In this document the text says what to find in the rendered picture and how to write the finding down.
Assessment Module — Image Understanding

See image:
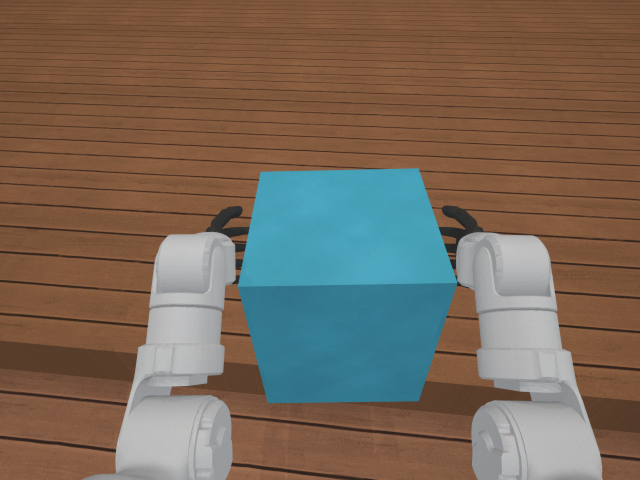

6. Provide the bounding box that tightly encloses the left robot forearm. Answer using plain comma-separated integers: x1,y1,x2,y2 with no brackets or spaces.
115,232,236,471

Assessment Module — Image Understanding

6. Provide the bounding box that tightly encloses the left robot hand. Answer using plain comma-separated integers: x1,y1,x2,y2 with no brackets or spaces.
206,206,250,284

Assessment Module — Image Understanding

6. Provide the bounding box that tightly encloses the left robot upper arm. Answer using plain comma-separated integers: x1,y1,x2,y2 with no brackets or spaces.
82,395,233,480

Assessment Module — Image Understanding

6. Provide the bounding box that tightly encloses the right robot forearm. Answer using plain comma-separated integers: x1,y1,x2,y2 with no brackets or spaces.
456,232,602,475

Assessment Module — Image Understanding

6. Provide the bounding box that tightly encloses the carton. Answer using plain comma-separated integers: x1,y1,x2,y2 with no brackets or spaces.
238,168,457,403

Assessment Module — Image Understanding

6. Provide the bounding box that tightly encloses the right robot hand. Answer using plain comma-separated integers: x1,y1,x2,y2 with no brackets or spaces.
439,206,484,288

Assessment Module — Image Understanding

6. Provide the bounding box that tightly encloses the right robot upper arm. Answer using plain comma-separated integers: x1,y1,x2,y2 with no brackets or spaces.
471,400,603,480

